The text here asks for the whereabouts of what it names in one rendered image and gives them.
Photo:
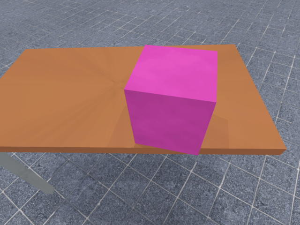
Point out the carton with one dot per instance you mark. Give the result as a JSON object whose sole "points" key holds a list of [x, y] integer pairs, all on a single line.
{"points": [[171, 95]]}

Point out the table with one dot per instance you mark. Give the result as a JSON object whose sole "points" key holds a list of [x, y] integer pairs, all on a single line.
{"points": [[72, 100]]}

